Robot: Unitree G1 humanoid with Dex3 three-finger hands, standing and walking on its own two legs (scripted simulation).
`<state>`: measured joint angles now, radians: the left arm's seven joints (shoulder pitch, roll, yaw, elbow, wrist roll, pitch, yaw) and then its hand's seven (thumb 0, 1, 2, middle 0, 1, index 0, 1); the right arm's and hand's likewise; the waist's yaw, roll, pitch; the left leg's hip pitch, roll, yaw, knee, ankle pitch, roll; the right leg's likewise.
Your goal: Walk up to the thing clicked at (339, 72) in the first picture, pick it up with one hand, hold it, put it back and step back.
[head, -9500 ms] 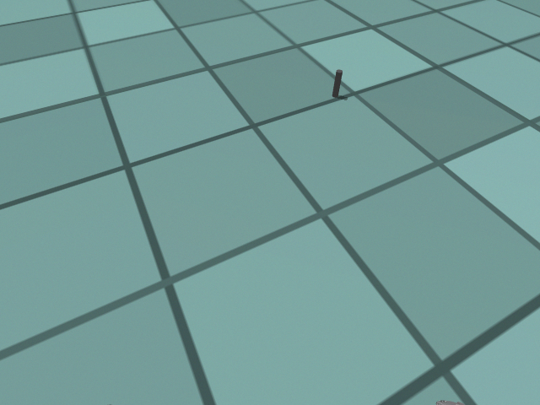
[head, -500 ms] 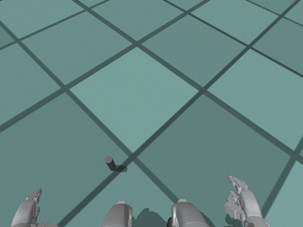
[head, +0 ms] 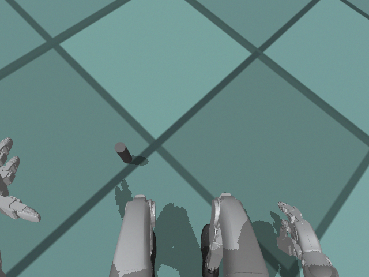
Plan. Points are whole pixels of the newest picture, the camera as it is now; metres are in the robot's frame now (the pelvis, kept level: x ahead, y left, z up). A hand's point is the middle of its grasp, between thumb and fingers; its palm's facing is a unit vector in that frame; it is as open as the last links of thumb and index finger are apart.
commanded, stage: go down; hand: left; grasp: from the side
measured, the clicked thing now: (124, 153) +0.47 +0.22 -0.46
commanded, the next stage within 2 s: approach in 1.80 s
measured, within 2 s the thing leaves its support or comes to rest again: neither
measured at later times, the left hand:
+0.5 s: hand (25, 166) +0.34 +0.38 -0.12, palm faces +0.16 -0.98 -0.14, open 17.5 cm
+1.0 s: hand (25, 160) +0.36 +0.40 -0.15, palm faces +0.17 -0.98 -0.10, open 17.5 cm
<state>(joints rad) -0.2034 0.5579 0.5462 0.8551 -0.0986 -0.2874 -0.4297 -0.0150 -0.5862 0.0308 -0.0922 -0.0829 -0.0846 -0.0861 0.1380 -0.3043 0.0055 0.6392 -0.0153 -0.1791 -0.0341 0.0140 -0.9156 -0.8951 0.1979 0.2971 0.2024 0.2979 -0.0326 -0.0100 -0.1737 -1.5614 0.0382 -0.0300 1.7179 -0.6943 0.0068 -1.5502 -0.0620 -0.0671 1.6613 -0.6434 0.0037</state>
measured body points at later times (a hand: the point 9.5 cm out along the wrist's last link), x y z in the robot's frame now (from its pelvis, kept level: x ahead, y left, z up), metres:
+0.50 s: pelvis -0.04 +0.00 -0.10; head +0.17 +0.04 +0.30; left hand +0.32 +0.43 -0.11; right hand +0.11 -0.29 -0.20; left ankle +0.04 +0.11 -0.52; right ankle +0.06 -0.13 -0.52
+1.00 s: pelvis -0.05 +0.00 -0.15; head +0.17 +0.05 +0.24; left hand +0.34 +0.45 -0.14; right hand +0.10 -0.28 -0.25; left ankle +0.04 +0.11 -0.52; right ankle +0.06 -0.13 -0.52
